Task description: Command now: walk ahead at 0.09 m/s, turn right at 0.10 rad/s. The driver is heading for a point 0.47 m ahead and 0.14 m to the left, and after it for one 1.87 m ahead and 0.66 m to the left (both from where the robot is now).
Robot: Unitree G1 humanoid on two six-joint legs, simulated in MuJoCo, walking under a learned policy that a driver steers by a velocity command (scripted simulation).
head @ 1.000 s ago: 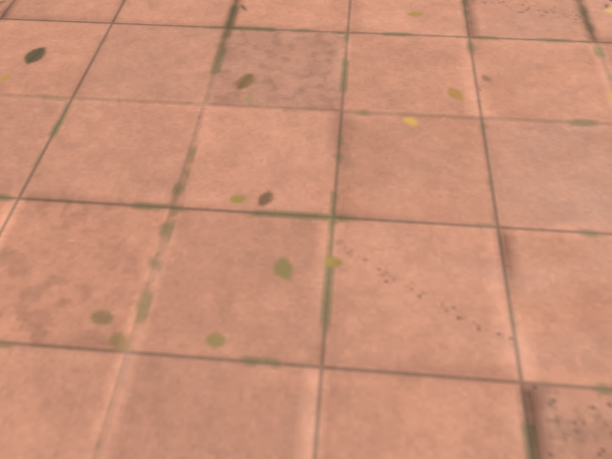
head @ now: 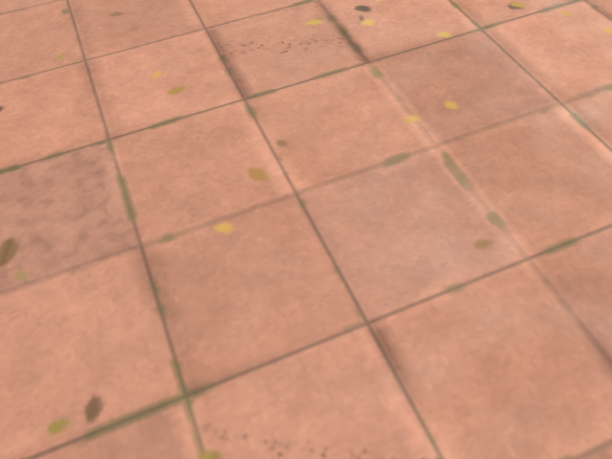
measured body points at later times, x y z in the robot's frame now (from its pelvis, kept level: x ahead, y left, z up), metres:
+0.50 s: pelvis +0.04 +0.02 +0.01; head +0.04 +0.02 +0.46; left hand +0.06 +0.27 -0.15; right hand +0.06 -0.21 -0.15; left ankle +0.02 +0.13 -0.74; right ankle +0.08 -0.07 -0.74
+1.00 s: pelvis +0.19 -0.01 +0.01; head +0.21 -0.02 +0.46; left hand +0.10 +0.22 -0.14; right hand +0.31 -0.24 -0.14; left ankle +0.24 +0.13 -0.67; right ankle +0.10 -0.08 -0.74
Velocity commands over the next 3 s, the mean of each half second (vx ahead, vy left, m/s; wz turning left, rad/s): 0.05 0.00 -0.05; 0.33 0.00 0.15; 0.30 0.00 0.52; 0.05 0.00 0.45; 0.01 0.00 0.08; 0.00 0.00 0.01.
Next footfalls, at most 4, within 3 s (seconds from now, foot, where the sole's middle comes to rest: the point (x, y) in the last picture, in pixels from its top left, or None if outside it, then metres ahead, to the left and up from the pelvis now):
0.20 left None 0.06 0.13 -0.77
1.20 left None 0.45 0.10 -0.77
1.86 right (332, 384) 0.61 -0.02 -0.77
2.24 left None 0.44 0.12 -0.77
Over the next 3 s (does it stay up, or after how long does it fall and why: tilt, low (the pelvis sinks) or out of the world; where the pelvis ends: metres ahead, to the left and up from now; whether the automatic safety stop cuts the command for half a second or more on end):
stays up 0.49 0.05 0.01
